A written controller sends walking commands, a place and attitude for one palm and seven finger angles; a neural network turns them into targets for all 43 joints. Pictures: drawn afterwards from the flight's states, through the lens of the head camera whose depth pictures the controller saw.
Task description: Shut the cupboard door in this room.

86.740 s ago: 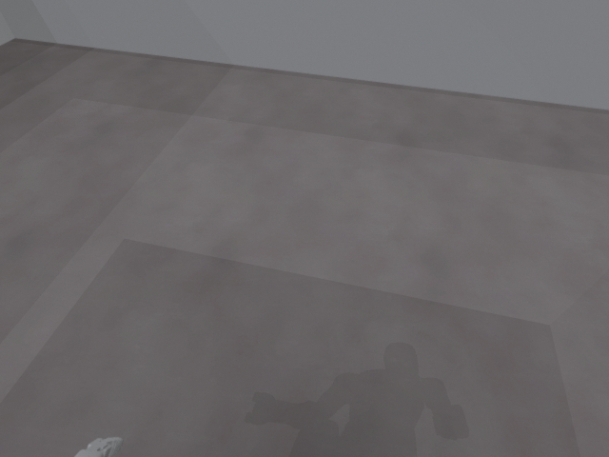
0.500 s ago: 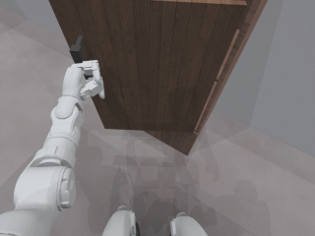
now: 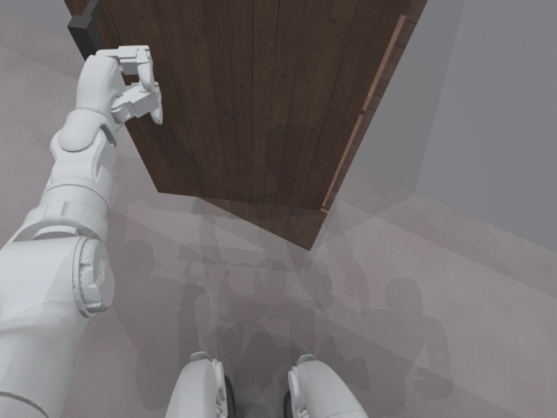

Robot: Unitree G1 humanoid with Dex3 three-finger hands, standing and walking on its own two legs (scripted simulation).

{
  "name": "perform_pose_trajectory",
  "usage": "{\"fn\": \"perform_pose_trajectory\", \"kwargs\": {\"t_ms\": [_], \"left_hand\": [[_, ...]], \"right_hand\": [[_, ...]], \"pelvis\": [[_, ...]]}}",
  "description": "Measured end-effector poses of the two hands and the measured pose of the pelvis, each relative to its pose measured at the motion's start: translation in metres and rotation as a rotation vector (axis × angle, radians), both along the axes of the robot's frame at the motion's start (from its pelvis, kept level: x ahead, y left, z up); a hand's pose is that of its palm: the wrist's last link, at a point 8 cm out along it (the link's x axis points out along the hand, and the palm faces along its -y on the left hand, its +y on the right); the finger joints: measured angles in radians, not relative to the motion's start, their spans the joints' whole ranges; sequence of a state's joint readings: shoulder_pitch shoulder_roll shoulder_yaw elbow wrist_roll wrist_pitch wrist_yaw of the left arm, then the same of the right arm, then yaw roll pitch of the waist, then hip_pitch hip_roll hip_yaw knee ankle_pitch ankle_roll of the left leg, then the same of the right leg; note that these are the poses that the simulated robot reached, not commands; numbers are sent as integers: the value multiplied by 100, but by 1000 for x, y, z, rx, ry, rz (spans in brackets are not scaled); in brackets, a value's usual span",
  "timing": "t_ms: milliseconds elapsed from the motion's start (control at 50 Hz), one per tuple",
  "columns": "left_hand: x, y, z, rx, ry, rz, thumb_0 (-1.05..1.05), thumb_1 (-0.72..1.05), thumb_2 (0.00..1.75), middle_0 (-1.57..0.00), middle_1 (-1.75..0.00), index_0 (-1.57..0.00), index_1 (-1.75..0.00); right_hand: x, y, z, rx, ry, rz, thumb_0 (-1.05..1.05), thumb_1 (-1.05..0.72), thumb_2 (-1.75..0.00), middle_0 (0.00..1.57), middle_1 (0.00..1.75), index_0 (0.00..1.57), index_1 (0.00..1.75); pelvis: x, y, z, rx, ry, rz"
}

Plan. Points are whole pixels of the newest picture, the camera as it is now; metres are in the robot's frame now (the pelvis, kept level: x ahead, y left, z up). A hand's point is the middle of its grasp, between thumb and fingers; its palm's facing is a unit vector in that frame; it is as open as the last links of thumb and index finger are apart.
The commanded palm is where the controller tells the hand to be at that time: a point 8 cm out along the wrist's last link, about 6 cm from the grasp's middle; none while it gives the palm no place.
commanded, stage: push the door shut along its arc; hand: left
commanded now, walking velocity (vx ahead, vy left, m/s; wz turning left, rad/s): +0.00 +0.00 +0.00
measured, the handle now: (110, 64) +0.60 +0.18 +0.09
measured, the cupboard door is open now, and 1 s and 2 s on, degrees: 21 9 7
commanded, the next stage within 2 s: pull the fist back off the door in 0.80 s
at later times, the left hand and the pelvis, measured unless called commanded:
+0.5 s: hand (176, 66) +0.59 +0.09 +0.10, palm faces -0.31 -0.95 -0.03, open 3.0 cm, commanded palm +0.59 +0.11 +0.10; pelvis +0.00 +0.01 -0.02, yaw -2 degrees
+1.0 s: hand (201, 43) +0.62 +0.05 +0.12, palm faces -0.14 -0.98 +0.11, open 3.3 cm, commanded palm +0.61 +0.06 +0.10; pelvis +0.00 +0.00 -0.03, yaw -1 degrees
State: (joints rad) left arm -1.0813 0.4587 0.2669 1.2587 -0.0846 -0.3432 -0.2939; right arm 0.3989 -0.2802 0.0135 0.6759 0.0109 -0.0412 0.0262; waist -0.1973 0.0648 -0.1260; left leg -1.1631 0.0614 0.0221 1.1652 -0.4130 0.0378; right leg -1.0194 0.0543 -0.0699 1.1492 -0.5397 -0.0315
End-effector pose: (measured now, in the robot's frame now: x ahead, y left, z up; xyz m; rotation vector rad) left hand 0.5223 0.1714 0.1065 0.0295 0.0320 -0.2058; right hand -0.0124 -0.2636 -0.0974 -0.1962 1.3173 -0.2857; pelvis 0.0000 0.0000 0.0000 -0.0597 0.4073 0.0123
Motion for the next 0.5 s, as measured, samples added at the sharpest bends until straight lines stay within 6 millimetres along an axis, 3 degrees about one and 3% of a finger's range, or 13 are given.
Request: {"fn": "perform_pose_trajectory", "kwargs": {"t_ms": [340, 500], "left_hand": [[47, -27, 1, -18, 18, -85, 1, 90, 90, -130, -150, -130, -150], [61, -28, 1, 7, 16, -112, 1, 88, 90, -130, -150, -130, -150]], "right_hand": [[-24, 6, -1, -31, 66, -38, 0, -91, -90, 21, 30, 20, 30], [-40, 13, -4, -20, 130, -64, 0, -91, -90, 21, 30, 20, 30]], "pelvis": [[2, 4, -13, -18, 67, -11], [5, 5, -17, -19, 93, -17]]}}
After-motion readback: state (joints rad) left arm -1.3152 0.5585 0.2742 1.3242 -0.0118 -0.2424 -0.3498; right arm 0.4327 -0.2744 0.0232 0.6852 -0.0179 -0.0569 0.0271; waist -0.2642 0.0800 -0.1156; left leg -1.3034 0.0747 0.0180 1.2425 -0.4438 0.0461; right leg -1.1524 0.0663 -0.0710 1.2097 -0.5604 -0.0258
